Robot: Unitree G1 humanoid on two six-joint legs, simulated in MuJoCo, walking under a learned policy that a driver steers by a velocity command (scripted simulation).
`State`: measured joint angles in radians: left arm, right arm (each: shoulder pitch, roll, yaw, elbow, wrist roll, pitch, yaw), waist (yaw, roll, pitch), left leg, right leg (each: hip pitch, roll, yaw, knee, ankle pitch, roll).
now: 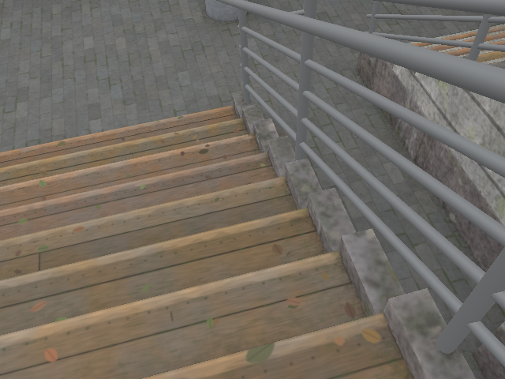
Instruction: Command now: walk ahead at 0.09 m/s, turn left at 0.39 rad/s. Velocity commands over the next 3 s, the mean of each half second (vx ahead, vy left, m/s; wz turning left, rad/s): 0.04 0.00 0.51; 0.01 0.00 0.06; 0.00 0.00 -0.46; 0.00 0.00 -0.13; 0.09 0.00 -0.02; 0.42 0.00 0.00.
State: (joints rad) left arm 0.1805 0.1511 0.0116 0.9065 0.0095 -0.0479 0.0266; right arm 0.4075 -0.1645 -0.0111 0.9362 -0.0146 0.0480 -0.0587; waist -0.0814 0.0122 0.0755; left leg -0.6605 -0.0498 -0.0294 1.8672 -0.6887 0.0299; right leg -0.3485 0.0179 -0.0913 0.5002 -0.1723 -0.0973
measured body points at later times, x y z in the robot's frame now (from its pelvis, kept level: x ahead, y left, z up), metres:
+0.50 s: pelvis +0.01 +0.05 -0.01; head +0.01 +0.09 +0.44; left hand +0.09 +0.35 -0.12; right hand +0.20 -0.16 -0.10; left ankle +0.02 +0.13 -0.73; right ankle +0.11 -0.09 -0.63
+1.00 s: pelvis +0.05 +0.02 +0.00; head +0.06 -0.01 +0.45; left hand +0.08 +0.29 -0.10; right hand +0.26 -0.18 -0.12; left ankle +0.04 +0.14 -0.70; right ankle +0.07 -0.06 -0.73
